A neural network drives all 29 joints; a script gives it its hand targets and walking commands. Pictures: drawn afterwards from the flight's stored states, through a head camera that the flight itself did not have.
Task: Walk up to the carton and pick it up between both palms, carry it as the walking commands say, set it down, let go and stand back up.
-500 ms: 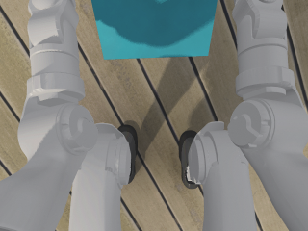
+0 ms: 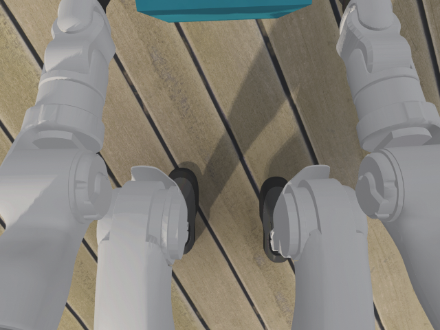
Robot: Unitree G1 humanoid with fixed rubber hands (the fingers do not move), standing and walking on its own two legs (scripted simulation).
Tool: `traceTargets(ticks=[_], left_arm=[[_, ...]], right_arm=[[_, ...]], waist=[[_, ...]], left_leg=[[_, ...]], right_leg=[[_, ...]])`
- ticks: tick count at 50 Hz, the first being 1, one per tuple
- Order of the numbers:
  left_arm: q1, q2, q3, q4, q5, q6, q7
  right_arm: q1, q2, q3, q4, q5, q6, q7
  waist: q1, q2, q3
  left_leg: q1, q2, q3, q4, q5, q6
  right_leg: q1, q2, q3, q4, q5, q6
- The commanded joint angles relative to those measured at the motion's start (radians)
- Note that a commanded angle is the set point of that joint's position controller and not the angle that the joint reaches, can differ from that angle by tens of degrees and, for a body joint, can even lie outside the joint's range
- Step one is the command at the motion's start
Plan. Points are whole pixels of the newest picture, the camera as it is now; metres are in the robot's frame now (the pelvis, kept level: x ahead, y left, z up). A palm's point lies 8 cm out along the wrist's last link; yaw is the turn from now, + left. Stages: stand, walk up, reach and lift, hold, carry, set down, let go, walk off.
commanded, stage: set down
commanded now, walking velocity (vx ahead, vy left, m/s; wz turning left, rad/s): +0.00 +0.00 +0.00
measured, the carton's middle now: out of the picture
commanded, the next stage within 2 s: let go in 1.66 s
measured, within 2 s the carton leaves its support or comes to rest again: rests again in 0.04 s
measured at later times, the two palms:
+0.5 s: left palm out of the picture +0.54 +0.21 -0.12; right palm out of the picture +0.56 -0.16 -0.12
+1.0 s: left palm out of the picture +0.54 +0.22 +0.03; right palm out of the picture +0.56 -0.17 +0.03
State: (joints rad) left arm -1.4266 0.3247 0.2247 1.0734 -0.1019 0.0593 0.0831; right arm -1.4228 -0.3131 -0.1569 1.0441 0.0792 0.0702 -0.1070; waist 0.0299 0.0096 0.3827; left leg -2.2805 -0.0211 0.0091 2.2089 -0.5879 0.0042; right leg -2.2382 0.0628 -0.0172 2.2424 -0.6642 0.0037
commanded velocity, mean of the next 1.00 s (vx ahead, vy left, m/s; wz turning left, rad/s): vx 0.00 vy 0.00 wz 0.00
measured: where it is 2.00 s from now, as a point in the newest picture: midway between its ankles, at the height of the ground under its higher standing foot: (229, 228)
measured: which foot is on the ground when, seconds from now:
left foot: down 0.00-1.00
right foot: down 0.00-1.00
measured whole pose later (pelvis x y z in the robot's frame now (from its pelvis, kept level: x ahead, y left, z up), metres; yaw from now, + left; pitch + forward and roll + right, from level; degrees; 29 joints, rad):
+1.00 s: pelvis +0.00 +0.00 +0.13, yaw +0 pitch +47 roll -1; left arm -1.28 0.33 0.25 0.91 -0.10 0.18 0.06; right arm -1.31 -0.33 -0.19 0.93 0.09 0.19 -0.08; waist 0.03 0.00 0.03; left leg -2.05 -0.03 0.00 1.71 -0.48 0.01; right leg -2.01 0.06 0.01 1.74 -0.54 0.01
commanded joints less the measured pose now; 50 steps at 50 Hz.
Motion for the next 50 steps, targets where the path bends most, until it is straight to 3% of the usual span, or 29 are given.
traceTargets(ticks=[1,7,11,21,32,50], left_arm=[[-0.259,0.138,-0.056,-0.057,-0.082,-0.026,0.017],[-0.35,0.195,-0.072,0.016,-0.105,-0.02,0.01],[-0.357,0.198,-0.076,0.052,-0.109,-0.015,0.002],[-0.33,0.21,-0.074,-0.164,-0.125,0.02,0.037],[-0.189,0.146,-0.004,-0.158,-0.048,0.055,0.012],[-0.09,0.143,0.043,-0.295,0.007,0.11,-0.025]], right_arm=[[-0.31,-0.123,0.071,-0.052,0.09,-0.017,-0.011],[-0.393,-0.158,0.096,0.05,0.145,-0.005,0.005],[-0.397,-0.185,0.081,0.094,0.138,-0.006,0.012],[-0.378,-0.207,0.067,-0.146,0.119,0.028,-0.022],[-0.224,-0.153,-0.004,-0.124,0.045,0.06,0.005],[-0.142,-0.142,-0.057,-0.251,0.005,0.109,0.029]], waist=[[0.017,-0.056,-1.223],[0.036,-0.045,-1.083],[0.027,-0.034,-1.039],[0.018,-0.018,-1.487],[0.003,-0.008,-1.348],[0.002,-0.024,-1.529]], left_leg=[[0.656,-0.019,-0.008,-0.111,0.44,-0.024],[0.594,0.012,-0.013,-0.121,0.294,-0.014],[0.593,0.022,-0.016,-0.123,0.262,-0.016],[0.884,-0.011,0.007,-0.171,0.446,-0.014],[0.797,-0.028,0.008,-0.348,0.415,-0.021],[0.984,-0.05,0.026,-0.651,0.481,-0.03]], right_leg=[[0.556,-0.005,0.014,-0.164,0.442,0.036],[0.477,-0.025,0.034,-0.179,0.297,0.026],[0.458,-0.028,0.033,-0.18,0.264,0.023],[0.655,0.001,-0.014,-0.23,0.403,0.024],[0.547,0.013,-0.013,-0.4,0.359,0.017],[0.774,0.029,-0.026,-0.702,0.437,0.027]])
